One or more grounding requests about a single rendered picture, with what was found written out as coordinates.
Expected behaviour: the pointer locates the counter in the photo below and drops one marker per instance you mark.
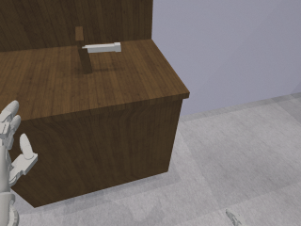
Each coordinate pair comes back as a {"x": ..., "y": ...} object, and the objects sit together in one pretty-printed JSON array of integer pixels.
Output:
[{"x": 96, "y": 120}]

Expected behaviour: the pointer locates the robot left hand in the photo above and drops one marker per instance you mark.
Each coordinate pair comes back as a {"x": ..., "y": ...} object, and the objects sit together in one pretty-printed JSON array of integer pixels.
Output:
[{"x": 9, "y": 123}]

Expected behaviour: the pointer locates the robot left forearm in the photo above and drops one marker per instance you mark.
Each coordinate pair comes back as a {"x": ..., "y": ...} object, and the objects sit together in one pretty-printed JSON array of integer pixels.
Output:
[{"x": 8, "y": 214}]

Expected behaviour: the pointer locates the tap lever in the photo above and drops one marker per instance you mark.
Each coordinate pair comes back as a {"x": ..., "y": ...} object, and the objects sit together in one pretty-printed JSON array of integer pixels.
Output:
[{"x": 99, "y": 48}]

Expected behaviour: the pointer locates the robot right hand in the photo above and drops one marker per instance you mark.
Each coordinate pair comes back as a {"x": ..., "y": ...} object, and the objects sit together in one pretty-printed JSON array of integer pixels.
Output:
[{"x": 237, "y": 219}]

